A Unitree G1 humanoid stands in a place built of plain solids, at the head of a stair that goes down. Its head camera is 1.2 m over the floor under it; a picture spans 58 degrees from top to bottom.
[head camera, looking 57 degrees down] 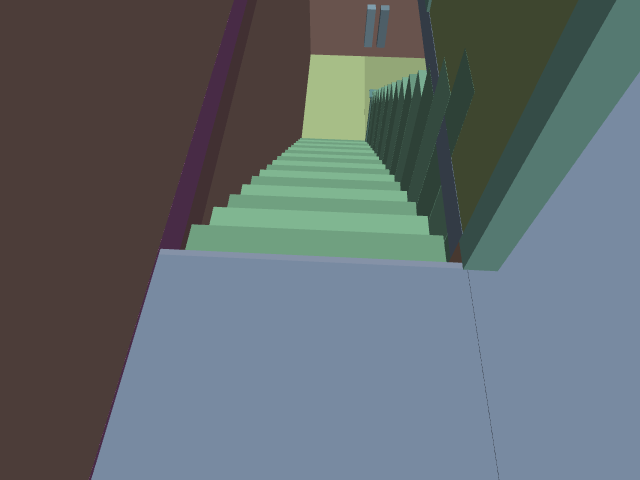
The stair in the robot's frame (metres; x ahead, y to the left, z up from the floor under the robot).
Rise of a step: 0.20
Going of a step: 0.24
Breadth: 0.99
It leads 3 degrees to the right of straight ahead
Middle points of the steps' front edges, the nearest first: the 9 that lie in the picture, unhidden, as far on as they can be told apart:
0.72 0.03 0.00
0.96 0.01 -0.20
1.20 0.00 -0.40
1.44 -0.01 -0.60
1.68 -0.03 -0.80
1.92 -0.04 -1.00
2.16 -0.05 -1.20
2.40 -0.06 -1.40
2.64 -0.08 -1.60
